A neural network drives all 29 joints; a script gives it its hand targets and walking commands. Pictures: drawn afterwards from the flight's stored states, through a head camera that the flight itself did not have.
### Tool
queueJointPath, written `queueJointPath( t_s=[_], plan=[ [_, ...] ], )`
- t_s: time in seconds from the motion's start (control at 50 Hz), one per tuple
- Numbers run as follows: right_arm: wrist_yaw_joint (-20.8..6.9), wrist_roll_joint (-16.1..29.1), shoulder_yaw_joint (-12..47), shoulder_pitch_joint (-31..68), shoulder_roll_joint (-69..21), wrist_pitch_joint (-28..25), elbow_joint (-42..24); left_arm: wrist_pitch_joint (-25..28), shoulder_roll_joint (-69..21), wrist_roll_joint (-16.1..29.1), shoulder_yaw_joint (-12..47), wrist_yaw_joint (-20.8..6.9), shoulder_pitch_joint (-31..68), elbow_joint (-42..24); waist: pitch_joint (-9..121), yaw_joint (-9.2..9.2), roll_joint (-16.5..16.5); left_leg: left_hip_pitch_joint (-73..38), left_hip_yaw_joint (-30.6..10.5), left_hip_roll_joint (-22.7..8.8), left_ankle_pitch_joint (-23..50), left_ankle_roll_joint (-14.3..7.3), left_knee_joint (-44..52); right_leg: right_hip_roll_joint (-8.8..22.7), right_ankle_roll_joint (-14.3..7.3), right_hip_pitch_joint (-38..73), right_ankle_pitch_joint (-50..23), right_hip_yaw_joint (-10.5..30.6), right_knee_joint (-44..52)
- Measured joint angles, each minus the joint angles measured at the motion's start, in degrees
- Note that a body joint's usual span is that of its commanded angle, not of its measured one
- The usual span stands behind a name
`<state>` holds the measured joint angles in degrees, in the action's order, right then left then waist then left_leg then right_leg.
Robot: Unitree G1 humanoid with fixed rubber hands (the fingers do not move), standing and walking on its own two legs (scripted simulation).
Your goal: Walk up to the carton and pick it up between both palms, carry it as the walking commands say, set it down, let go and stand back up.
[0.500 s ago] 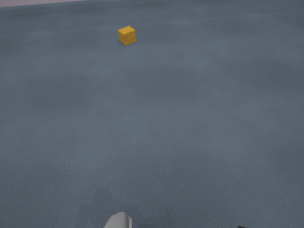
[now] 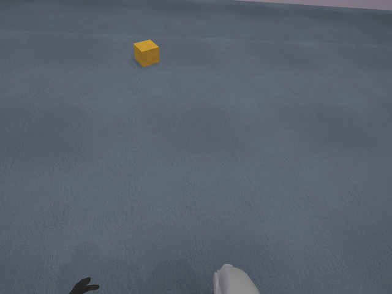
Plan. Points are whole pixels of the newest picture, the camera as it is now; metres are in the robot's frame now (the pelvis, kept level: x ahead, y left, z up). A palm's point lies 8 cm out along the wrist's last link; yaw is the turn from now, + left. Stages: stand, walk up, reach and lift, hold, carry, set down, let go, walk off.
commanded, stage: walk up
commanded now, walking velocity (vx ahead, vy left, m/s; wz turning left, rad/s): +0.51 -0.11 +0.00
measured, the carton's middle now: (146, 53) +2.13 +0.17 -0.71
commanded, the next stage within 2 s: none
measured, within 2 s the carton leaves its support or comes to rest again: neither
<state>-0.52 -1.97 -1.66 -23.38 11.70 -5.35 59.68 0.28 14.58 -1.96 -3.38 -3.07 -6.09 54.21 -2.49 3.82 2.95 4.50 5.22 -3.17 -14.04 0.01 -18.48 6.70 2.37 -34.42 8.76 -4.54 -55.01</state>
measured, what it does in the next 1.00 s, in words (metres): walks ahead: right foot, then left foot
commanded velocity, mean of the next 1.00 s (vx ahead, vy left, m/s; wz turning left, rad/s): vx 0.50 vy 0.03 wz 0.01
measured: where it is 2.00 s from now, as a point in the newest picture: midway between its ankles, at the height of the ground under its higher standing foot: (163, 162)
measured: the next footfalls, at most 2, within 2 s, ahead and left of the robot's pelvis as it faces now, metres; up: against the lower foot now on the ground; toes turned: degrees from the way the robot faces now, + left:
right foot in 0.20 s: +0.27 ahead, -0.16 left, +0.00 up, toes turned -8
left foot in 0.70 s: +0.48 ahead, +0.15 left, +0.00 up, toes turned +9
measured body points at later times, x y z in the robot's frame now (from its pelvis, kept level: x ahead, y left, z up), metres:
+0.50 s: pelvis +0.24 -0.04 +0.00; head +0.26 -0.07 +0.45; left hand +0.18 +0.23 -0.12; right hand +0.34 -0.28 -0.15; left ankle +0.32 +0.15 -0.67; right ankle +0.23 -0.15 -0.75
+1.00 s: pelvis +0.47 +0.05 +0.00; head +0.49 +0.09 +0.45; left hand +0.57 +0.30 -0.16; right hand +0.42 -0.20 -0.12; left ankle +0.44 +0.15 -0.75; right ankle +0.55 -0.13 -0.66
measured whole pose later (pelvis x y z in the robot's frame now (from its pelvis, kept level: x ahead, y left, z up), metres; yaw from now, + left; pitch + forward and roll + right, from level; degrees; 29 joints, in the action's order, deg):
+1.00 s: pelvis +0.47 +0.05 +0.00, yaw +1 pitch -1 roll -2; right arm -0.5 -1.6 -2.2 -24.7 11.0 -5.4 60.7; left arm -0.1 14.5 -2.1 -4.0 -2.8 -9.1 56.3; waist -2.2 3.1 3.2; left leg 5.2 7.5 -3.6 -12.8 -0.9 -18.5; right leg 7.4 2.1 -34.5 6.2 -3.1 -58.2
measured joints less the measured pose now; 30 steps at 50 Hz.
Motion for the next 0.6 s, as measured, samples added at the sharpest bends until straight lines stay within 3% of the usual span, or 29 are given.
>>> queueJointPath(
  t_s=[0.08, 0.18, 0.2, 0.24, 0.28, 0.34, 0.44, 0.6],
  plan=[
    [0.4, 0.3, 0.1, -2.2, -0.3, 0.2, 0.9, -0.2, -1.6, 0.5, 0.9, -0.7, 4.2, -0.9, -0.7, 1.21, -0.7, -5.4, 0.5, 0.1, -2.0, 1.0, 3.0, -0.2, -0.6, 1.3, -4.0, -0.8, 13.4],
    [1.0, 1.0, -0.1, -4.0, -0.2, 1.2, 2.5, 1.6, -3.3, 0.5, 1.4, 0.0, 7.2, -3.1, -0.6, 1.53, -2.6, -8.1, 0.2, -0.3, -9.2, 3.0, -1.5, -1.2, -1.6, 7.5, -1.0, -2.9, 23.2],
    [1.0, 1.1, -0.2, -4.5, -0.2, 1.3, 2.7, 2.4, -3.3, 0.2, 1.3, 0.4, 7.3, -3.3, -0.3, 1.18, -2.9, -6.6, -0.5, -0.6, -12.1, 2.9, -6.5, -1.4, -2.3, 9.1, -1.6, -3.0, 24.5],
    [1.0, 1.0, -0.4, -2.6, 0.3, 1.8, 2.1, 3.5, -3.4, -0.2, 0.7, 1.2, 6.2, -2.8, -0.7, -0.01, -4.4, 1.7, -3.4, -1.0, -14.4, 1.2, -25.6, -2.0, -3.9, 7.7, 0.4, -3.7, 19.5],
    [0.6, 0.6, -1.0, 0.1, 1.2, 2.1, 0.5, 3.7, -3.0, 0.1, 0.3, 2.1, 2.7, -1.0, -0.4, -1.07, -5.2, 10.0, -5.4, 0.1, -11.6, 0.4, -41.4, -2.1, -4.4, 9.5, 2.8, -3.8, 19.5],
    [-0.1, 0.4, -1.7, 4.5, 2.4, 2.6, -1.3, 3.7, -2.2, 0.4, 0.0, 2.8, -4.0, 2.0, -0.1, -3.15, -5.9, 18.5, -4.8, -1.3, -3.4, 0.7, -48.3, -2.5, -3.8, 14.9, 2.7, -3.5, 24.5],
    [-1.9, -0.1, -1.8, 10.3, 3.2, 4.5, -3.6, 4.2, -1.8, 0.4, 0.2, 2.9, -14.3, 4.5, 0.4, -6.24, -5.7, 27.2, -4.2, -3.4, 4.7, 2.1, -42.6, -2.2, -3.1, 22.5, 2.7, -2.9, 31.7],
    [-4.0, 0.1, -0.8, 17.6, 1.8, 5.0, -6.0, 4.1, -2.8, 0.3, 0.3, 3.0, -22.2, 4.7, 0.3, -9.43, -4.4, 27.7, -1.6, -3.5, 10.7, 3.6, -20.3, -0.4, 0.3, 31.3, 4.6, -2.4, 38.8]
  ],
)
